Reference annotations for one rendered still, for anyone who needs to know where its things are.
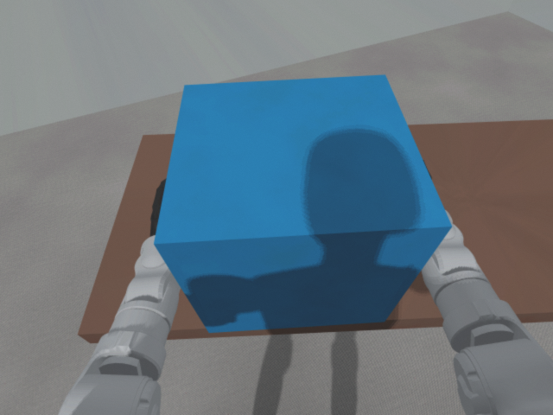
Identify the robot right upper arm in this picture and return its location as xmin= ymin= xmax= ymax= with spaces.
xmin=454 ymin=338 xmax=553 ymax=415

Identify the robot right forearm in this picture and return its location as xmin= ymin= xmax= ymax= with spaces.
xmin=422 ymin=210 xmax=553 ymax=367

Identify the robot left forearm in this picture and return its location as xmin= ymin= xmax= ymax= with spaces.
xmin=58 ymin=235 xmax=181 ymax=415

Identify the robot left hand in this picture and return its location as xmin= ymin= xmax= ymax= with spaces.
xmin=150 ymin=178 xmax=167 ymax=237

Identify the table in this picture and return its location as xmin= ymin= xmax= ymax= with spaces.
xmin=78 ymin=119 xmax=553 ymax=343

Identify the carton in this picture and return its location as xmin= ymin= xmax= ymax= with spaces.
xmin=154 ymin=74 xmax=452 ymax=333

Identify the robot left upper arm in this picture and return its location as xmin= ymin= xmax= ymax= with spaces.
xmin=62 ymin=373 xmax=162 ymax=415

